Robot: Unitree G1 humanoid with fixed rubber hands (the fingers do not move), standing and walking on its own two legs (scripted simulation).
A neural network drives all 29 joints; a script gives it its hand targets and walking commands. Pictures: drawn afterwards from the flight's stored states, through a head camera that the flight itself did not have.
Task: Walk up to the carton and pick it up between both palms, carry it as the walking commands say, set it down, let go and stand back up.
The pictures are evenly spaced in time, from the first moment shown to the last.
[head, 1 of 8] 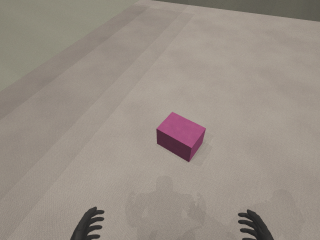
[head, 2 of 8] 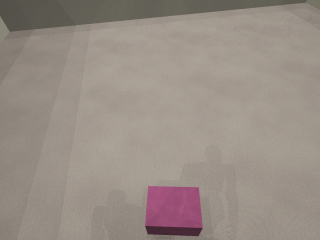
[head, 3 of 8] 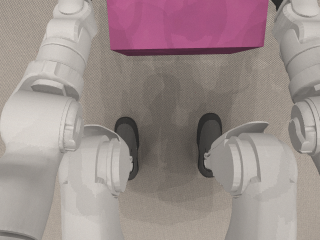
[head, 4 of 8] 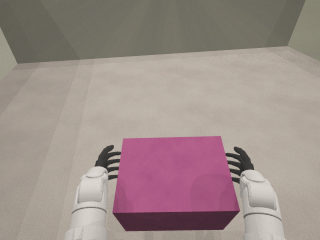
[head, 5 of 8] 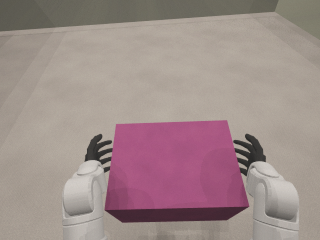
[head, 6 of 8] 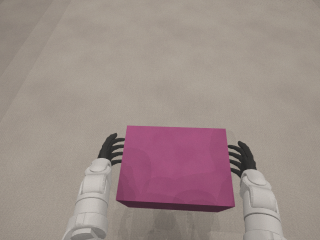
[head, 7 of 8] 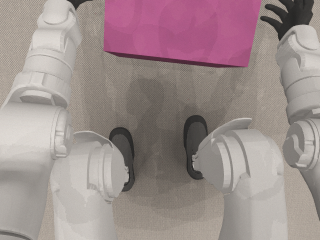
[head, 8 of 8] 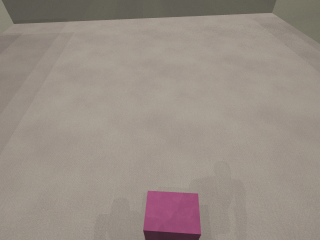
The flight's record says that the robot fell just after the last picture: no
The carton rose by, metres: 0.70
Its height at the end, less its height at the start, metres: +0.00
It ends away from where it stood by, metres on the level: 0.88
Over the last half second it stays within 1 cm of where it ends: yes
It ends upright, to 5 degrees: yes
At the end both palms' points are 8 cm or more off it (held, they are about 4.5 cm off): yes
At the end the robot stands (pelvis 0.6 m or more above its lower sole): yes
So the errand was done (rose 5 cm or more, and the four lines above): yes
